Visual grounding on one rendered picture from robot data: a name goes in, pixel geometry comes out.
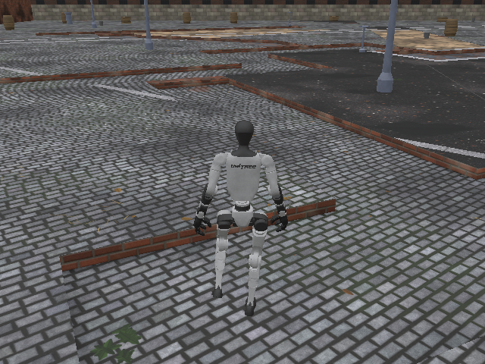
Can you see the robot left upper arm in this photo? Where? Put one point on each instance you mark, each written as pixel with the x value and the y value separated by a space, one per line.
pixel 215 172

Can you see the robot right thigh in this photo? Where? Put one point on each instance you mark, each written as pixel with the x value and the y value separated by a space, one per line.
pixel 259 231

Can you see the robot right forearm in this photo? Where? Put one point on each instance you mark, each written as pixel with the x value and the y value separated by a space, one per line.
pixel 279 203

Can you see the robot left forearm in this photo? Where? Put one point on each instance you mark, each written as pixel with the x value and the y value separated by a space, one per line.
pixel 204 203

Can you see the left robot hand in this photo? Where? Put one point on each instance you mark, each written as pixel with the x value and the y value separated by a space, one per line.
pixel 198 224

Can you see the right robot foot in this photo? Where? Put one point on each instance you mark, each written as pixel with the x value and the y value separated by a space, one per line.
pixel 250 309

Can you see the right robot hand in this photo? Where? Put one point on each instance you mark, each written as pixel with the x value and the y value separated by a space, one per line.
pixel 282 220

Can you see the robot right upper arm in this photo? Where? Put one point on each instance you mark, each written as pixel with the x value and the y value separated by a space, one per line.
pixel 271 174

